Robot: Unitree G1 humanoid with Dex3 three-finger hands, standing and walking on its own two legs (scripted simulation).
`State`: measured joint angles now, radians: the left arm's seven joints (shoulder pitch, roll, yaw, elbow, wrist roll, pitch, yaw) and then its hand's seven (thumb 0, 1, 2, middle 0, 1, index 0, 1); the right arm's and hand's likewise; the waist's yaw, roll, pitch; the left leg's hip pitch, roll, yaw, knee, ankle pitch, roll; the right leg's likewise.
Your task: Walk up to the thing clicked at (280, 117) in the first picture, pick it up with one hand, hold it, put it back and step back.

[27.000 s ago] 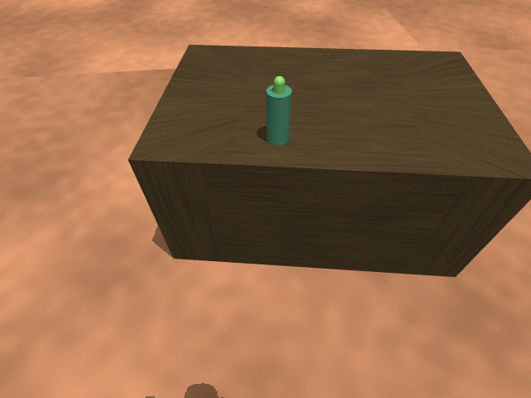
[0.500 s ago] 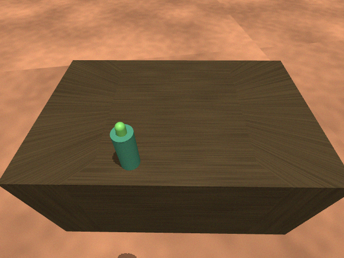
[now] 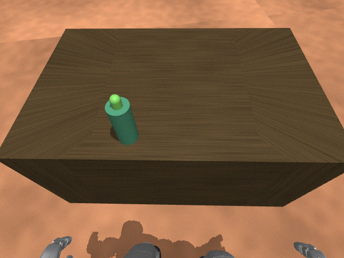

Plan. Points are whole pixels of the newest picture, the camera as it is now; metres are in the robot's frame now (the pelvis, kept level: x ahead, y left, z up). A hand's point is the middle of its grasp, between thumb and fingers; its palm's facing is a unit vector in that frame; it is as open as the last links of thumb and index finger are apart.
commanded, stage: step back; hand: left
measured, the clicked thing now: (122, 118) +0.49 +0.19 -0.06
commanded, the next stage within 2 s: none
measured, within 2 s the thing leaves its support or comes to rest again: neither
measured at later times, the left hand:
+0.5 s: hand out of the picture +0.04 +0.32 -0.16, palm faces -0.04 -0.94 -0.35, open 7.4 cm
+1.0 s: hand out of the picture -0.06 +0.31 -0.13, palm faces -0.03 -0.92 -0.39, open 7.4 cm
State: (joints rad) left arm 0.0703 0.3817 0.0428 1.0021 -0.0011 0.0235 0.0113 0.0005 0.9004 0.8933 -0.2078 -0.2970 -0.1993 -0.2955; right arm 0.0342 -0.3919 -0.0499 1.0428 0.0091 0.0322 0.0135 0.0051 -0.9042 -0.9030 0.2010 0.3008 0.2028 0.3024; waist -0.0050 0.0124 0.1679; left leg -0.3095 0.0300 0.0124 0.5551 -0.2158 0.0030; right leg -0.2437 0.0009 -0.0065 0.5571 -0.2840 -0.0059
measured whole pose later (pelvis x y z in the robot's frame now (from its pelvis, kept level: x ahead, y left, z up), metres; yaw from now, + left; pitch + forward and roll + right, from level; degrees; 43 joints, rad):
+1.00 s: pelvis -0.21 +0.06 +0.00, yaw +0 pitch -1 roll +1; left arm 0.11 0.34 0.06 0.76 0.04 0.04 0.01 0.00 0.90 0.89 -0.21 -0.30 -0.20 -0.30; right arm 0.17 -0.42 -0.05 0.89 0.00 0.03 -0.03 0.01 -0.90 -0.90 0.20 0.30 0.20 0.30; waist 0.01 0.01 0.17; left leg -0.32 -0.06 -0.09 0.90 -0.51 -0.02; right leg -0.36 0.00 0.01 0.57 -0.19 -0.03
